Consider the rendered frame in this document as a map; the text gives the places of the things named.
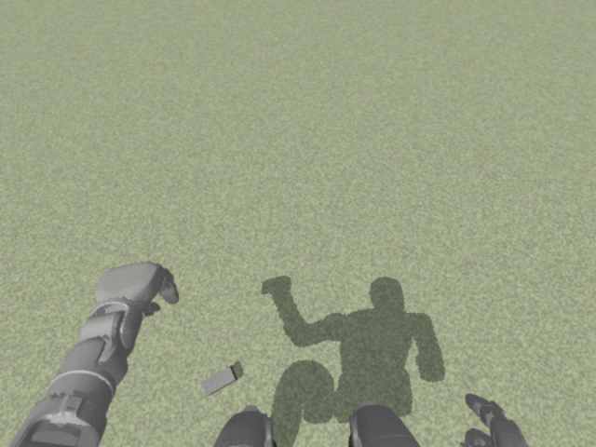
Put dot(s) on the left robot arm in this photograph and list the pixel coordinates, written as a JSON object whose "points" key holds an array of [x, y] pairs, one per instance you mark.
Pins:
{"points": [[73, 412]]}

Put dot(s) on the right robot hand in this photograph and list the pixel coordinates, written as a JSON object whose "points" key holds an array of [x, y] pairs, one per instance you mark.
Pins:
{"points": [[504, 432]]}

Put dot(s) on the small box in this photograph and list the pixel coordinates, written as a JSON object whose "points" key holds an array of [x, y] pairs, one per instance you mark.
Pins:
{"points": [[219, 380]]}

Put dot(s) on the left robot hand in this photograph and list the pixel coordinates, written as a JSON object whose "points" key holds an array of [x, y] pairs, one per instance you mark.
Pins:
{"points": [[138, 283]]}

